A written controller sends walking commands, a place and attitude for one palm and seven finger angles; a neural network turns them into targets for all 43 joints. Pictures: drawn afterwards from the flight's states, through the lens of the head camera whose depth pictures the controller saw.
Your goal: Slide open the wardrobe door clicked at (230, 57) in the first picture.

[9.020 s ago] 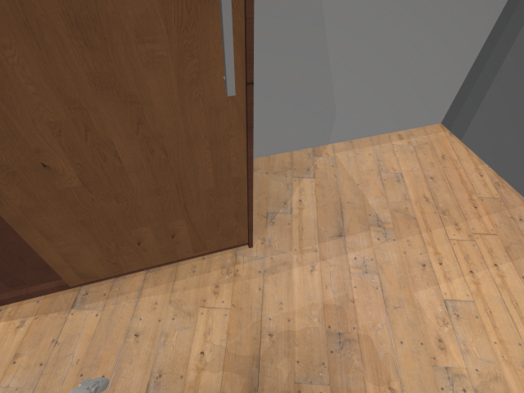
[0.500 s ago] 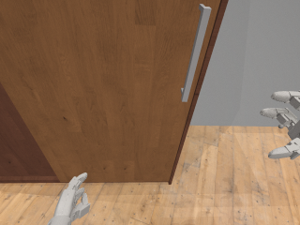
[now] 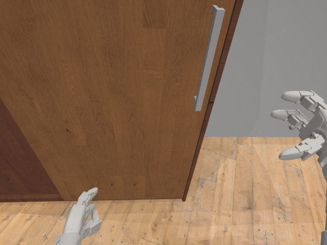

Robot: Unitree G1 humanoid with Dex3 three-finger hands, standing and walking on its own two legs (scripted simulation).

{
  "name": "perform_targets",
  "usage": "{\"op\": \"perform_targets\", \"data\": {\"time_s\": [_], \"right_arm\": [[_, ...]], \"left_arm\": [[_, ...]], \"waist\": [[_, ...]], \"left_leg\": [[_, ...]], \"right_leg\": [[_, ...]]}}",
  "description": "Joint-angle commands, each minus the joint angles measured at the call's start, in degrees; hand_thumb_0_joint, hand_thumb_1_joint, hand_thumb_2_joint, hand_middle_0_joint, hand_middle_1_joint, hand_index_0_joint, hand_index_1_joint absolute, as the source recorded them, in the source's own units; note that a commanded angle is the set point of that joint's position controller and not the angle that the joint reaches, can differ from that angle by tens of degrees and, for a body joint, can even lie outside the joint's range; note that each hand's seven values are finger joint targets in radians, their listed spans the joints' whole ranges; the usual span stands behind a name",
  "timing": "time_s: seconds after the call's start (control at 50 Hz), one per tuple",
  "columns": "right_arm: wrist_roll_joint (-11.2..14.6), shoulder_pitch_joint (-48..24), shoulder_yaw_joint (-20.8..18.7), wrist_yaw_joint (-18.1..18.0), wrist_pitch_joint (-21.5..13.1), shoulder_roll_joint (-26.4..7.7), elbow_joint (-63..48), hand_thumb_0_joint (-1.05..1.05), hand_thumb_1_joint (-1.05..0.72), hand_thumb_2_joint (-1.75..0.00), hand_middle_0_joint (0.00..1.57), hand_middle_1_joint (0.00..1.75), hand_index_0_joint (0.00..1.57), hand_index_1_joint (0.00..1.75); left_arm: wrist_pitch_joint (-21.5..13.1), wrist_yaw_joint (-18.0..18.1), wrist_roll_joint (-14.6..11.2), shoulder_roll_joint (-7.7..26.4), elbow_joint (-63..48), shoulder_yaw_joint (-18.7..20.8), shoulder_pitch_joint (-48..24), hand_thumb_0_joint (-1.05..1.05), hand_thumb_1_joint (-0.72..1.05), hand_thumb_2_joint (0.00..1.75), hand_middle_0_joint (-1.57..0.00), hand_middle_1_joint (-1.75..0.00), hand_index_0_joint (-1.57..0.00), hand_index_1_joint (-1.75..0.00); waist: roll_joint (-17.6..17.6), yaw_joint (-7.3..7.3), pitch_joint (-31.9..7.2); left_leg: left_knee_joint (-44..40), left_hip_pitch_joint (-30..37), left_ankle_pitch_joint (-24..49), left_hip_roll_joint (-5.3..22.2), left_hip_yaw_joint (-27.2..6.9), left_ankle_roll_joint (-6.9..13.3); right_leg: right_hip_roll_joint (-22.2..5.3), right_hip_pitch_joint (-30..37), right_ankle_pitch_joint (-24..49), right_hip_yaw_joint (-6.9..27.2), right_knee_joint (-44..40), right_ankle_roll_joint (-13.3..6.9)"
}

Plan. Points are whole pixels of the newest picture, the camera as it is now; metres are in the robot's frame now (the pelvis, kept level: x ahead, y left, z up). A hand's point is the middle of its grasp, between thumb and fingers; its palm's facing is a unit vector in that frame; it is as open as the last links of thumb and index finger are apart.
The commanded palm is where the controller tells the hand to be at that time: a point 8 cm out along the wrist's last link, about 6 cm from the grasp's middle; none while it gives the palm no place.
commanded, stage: move the hooked fingers beside the handle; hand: right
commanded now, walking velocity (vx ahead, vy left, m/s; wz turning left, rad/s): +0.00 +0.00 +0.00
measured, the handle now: (205, 64) +0.56 -0.13 +0.21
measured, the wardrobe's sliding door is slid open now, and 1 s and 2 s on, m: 0.00 0.00 0.00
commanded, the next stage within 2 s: none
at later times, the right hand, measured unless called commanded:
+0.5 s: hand (264, 107) +0.37 -0.23 +0.20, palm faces +0.02 +1.00 -0.01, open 14.0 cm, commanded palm +0.35 -0.28 +0.20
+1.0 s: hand (246, 91) +0.44 -0.21 +0.20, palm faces +0.01 +1.00 +0.01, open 14.0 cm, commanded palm +0.42 -0.26 +0.20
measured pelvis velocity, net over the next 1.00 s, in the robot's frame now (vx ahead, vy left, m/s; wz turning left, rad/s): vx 0.01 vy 0.00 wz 0.04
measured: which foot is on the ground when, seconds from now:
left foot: down 0.00-1.00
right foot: down 0.00-1.00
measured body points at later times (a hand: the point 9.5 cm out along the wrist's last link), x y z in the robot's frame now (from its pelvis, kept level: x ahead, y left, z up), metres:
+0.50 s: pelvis +0.00 +0.00 +0.00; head -0.02 +0.01 +0.45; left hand +0.16 +0.24 -0.08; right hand +0.36 -0.28 +0.21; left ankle -0.03 +0.12 -0.74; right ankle +0.05 -0.13 -0.74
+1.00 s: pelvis +0.01 +0.00 +0.00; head +0.01 +0.00 +0.45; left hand +0.11 +0.26 -0.10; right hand +0.43 -0.27 +0.20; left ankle -0.03 +0.12 -0.74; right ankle +0.05 -0.13 -0.74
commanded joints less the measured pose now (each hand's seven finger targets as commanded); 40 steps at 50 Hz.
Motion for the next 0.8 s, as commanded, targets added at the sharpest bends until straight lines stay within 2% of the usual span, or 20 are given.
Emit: {"op": "perform_targets", "data": {"time_s": [0.0,0.06,0.1,0.16,0.24,0.26,0.28,0.34,0.36,0.42,0.48,0.52,0.56,0.62,0.64,0.66,0.7,0.74,0.76,0.78], "right_arm": [[0.50,-25.22,-4.79,-1.42,-3.86,-17.03,-7.99,0.00,0.50,-0.30,0.30,1.20,0.30,1.20],[0.25,-25.18,-4.53,-1.83,-4.47,-16.37,-7.18,0.00,0.50,-0.30,0.30,1.20,0.30,1.20],[-0.04,-26.64,-4.18,-1.86,-4.56,-16.40,-5.88,0.00,0.50,-0.30,0.30,1.20,0.30,1.20],[-0.04,-27.20,-3.48,-1.87,-5.16,-15.63,-3.52,0.00,0.50,-0.30,0.30,1.20,0.30,1.20],[-0.77,-30.86,-0.60,-2.31,-5.26,-13.41,-3.30,0.00,0.50,-0.30,0.30,1.20,0.30,1.20],[-0.70,-31.57,0.12,-2.75,-5.40,-12.82,-2.16,0.00,0.50,-0.30,0.30,1.20,0.30,1.20],[-1.17,-33.05,-0.94,-3.24,-5.63,-14.42,-1.95,0.00,0.50,-0.30,0.30,1.20,0.30,1.20],[-1.86,-36.91,0.73,-4.40,-5.98,-13.09,-0.37,0.00,0.50,-0.30,0.30,1.20,0.30,1.20],[-1.98,-37.03,-0.82,-5.00,-6.64,-14.95,-0.87,0.00,0.50,-0.30,0.30,1.20,0.30,1.20],[-2.84,-40.63,1.09,-5.83,-7.13,-13.39,2.22,0.00,0.50,-0.30,0.30,1.20,0.30,1.20],[-3.30,-40.49,0.30,-6.37,-7.63,-14.55,6.43,0.00,0.50,-0.30,0.30,1.20,0.30,1.20],[-3.70,-42.40,0.88,-6.49,-7.89,-14.28,7.99,0.00,0.50,-0.30,0.30,1.20,0.30,1.20],[-3.90,-42.62,1.01,-6.62,-8.22,-14.50,10.63,0.00,0.50,-0.30,0.30,1.20,0.30,1.20],[-4.21,-44.52,-0.39,-6.77,-9.25,-15.94,12.14,0.00,0.50,-0.30,0.30,1.20,0.30,1.20],[-4.35,-44.30,0.44,-6.70,-9.31,-14.98,12.94,0.00,0.50,-0.30,0.30,1.20,0.30,1.20],[-4.17,-45.50,1.26,-6.69,-9.92,-14.51,12.87,0.00,0.50,-0.30,0.30,1.20,0.30,1.20],[-4.72,-47.54,0.53,-7.00,-10.41,-15.67,13.82,0.00,0.50,-0.30,0.30,1.20,0.30,1.20],[-4.80,-47.93,0.30,-7.00,-10.83,-15.76,15.19,0.00,0.50,-0.30,0.30,1.20,0.30,1.20],[-4.72,-47.77,0.02,-7.08,-11.38,-16.26,15.39,0.00,0.50,-0.30,0.30,1.20,0.30,1.20],[-4.88,-48.82,0.32,-6.99,-11.58,-16.05,15.44,0.00,0.50,-0.30,0.30,1.20,0.30,1.20]], "left_arm": [[-3.22,0.80,-0.15,6.78,-8.80,2.98,-8.29,0.00,0.90,0.90,-0.20,-0.30,-0.20,-0.30],[-3.05,0.58,0.03,6.62,-9.22,3.13,-8.16,0.00,0.90,0.90,-0.20,-0.30,-0.20,-0.30],[-2.75,0.51,-0.13,6.61,-9.22,3.07,-7.96,0.00,0.90,0.90,-0.20,-0.30,-0.20,-0.30],[-2.70,0.48,-0.08,6.83,-9.10,3.44,-7.03,0.00,0.90,0.90,-0.20,-0.30,-0.20,-0.30],[-2.53,0.45,-0.39,6.92,-8.93,3.64,-6.70,0.00,0.90,0.90,-0.20,-0.30,-0.20,-0.30],[-2.45,0.46,-0.34,6.93,-8.68,3.60,-6.22,0.00,0.90,0.90,-0.20,-0.30,-0.20,-0.30],[-2.52,0.64,-0.27,7.47,-8.43,3.93,-6.05,0.00,0.90,0.90,-0.20,-0.30,-0.20,-0.30],[-2.44,0.94,-0.10,7.43,-7.82,4.02,-5.18,0.00,0.90,0.90,-0.20,-0.30,-0.20,-0.30],[-2.49,0.89,0.00,7.52,-7.78,4.20,-5.04,0.00,0.90,0.90,-0.20,-0.30,-0.20,-0.30],[-2.30,0.95,0.12,7.43,-6.97,4.16,-4.13,0.00,0.90,0.90,-0.20,-0.30,-0.20,-0.30],[-1.95,0.92,0.16,7.81,-6.40,4.44,-3.21,0.00,0.90,0.90,-0.20,-0.30,-0.20,-0.30],[-1.77,0.85,0.17,7.81,-6.11,4.60,-2.59,0.00,0.90,0.90,-0.20,-0.30,-0.20,-0.30],[-1.52,0.77,0.20,8.02,-5.88,4.76,-1.81,0.00,0.90,0.90,-0.20,-0.30,-0.20,-0.30],[-1.30,0.56,0.38,8.30,-5.80,5.23,-0.60,0.00,0.90,0.90,-0.20,-0.30,-0.20,-0.30],[-1.08,0.47,0.36,8.21,-5.92,5.13,-0.37,0.00,0.90,0.90,-0.20,-0.30,-0.20,-0.30],[-1.01,0.41,0.37,8.32,-5.90,5.27,-0.06,0.00,0.90,0.90,-0.20,-0.30,-0.20,-0.30],[-0.85,0.29,0.38,8.41,-5.52,5.43,0.81,0.00,0.90,0.90,-0.20,-0.30,-0.20,-0.30],[-0.66,0.18,0.46,8.56,-5.40,5.75,1.49,0.00,0.90,0.90,-0.20,-0.30,-0.20,-0.30],[-0.50,0.13,0.57,8.77,-5.29,5.87,2.07,0.00,0.90,0.90,-0.20,-0.30,-0.20,-0.30],[-0.40,0.05,0.46,8.75,-5.32,5.91,2.06,0.00,0.90,0.90,-0.20,-0.30,-0.20,-0.30]], "waist": [[-1.54,1.57,-9.91],[-0.09,1.11,-12.37],[-1.86,1.42,-11.98],[1.34,1.81,-12.42],[-2.87,2.63,-11.15],[-0.46,2.87,-10.58],[0.13,3.06,-10.93],[-0.94,3.52,-11.90],[-0.62,3.11,-13.29],[-1.55,3.84,-13.07],[1.19,3.83,-13.09],[-1.15,4.10,-13.44],[1.71,4.24,-13.44],[1.17,4.24,-15.12],[0.35,4.20,-14.92],[2.20,4.67,-15.32],[-0.26,4.79,-15.54],[0.39,4.98,-16.16],[2.44,4.98,-17.11],[1.24,5.11,-16.97]], "left_leg": [[-5.28,-7.72,9.57,-2.02,-1.62,1.10],[-4.65,-5.99,12.94,-2.02,-1.61,1.24],[-4.58,-6.45,12.30,-1.89,-1.68,1.29],[-4.53,-6.48,13.62,-2.15,-1.63,1.17],[-4.57,-8.49,11.90,-1.99,-1.90,1.29],[-4.92,-8.71,10.44,-2.19,-1.62,1.27],[-4.86,-8.90,10.12,-2.19,-1.72,1.26],[-4.95,-9.40,8.85,-2.11,-1.81,1.43],[-4.87,-8.31,9.77,-2.16,-1.92,1.49],[-4.69,-8.98,9.62,-2.03,-1.94,1.53],[-4.59,-8.42,10.68,-1.98,-2.09,1.40],[-4.50,-8.70,11.19,-1.87,-2.38,1.50],[-4.41,-8.52,11.88,-1.99,-2.32,1.39],[-3.65,-8.15,14.03,-1.97,-2.55,1.42],[-3.45,-8.31,14.17,-1.98,-2.50,1.46],[-3.40,-7.84,14.84,-1.94,-2.54,1.27],[-3.06,-8.35,15.35,-1.99,-2.68,1.44],[-2.77,-8.47,16.36,-2.03,-2.78,1.37],[-2.58,-7.43,17.35,-2.11,-2.61,1.32],[-2.29,-7.70,18.29,-2.00,-2.89,1.29]], "right_leg": [[2.68,9.95,2.79,1.07,-3.26,-2.61],[2.67,10.52,5.79,0.66,-2.61,-2.77],[2.65,10.16,4.99,0.52,-2.89,-2.59],[2.47,10.26,6.07,0.40,-2.39,-2.87],[2.44,10.35,4.44,0.30,-2.64,-2.59],[2.30,9.75,3.41,0.51,-2.83,-2.67],[2.08,9.83,3.28,0.81,-2.95,-2.73],[2.12,10.51,2.61,1.15,-3.18,-2.74],[2.14,10.61,3.74,0.83,-2.71,-2.84],[2.21,10.44,3.34,1.00,-2.95,-2.74],[1.97,9.31,3.90,0.57,-2.73,-3.00],[2.03,9.48,4.05,0.35,-2.51,-2.89],[1.93,8.55,4.49,0.13,-2.03,-3.14],[1.93,9.05,5.94,0.11,-1.65,-3.15],[2.01,8.85,6.09,-0.05,-1.65,-3.11],[2.01,8.30,6.25,-0.37,-1.15,-3.29],[2.04,8.48,6.76,-0.16,-1.06,-3.23],[1.96,8.71,7.47,-0.30,-0.63,-3.30],[1.91,8.39,8.28,-0.49,-0.33,-3.49],[1.98,8.29,8.65,-0.57,-0.19,-3.48]]}}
